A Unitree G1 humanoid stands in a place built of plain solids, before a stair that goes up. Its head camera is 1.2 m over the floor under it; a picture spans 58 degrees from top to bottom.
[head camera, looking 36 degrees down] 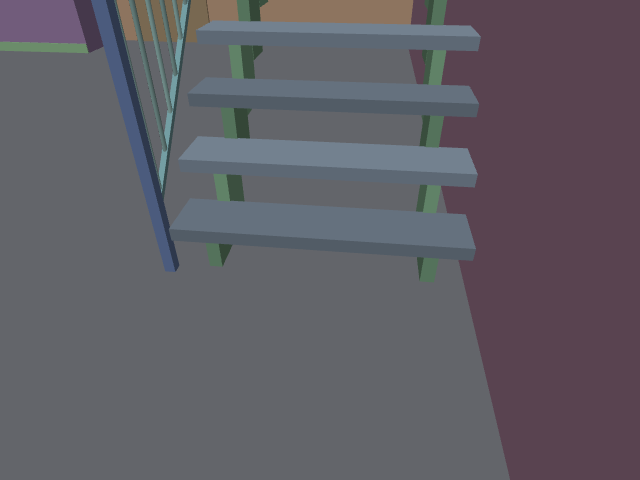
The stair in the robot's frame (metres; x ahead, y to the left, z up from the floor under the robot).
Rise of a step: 0.21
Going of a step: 0.21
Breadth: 1.21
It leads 6 degrees to the right of straight ahead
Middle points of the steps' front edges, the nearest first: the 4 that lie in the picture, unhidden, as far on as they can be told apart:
1.37 0.01 0.21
1.58 -0.01 0.42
1.79 -0.03 0.62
1.99 -0.06 0.83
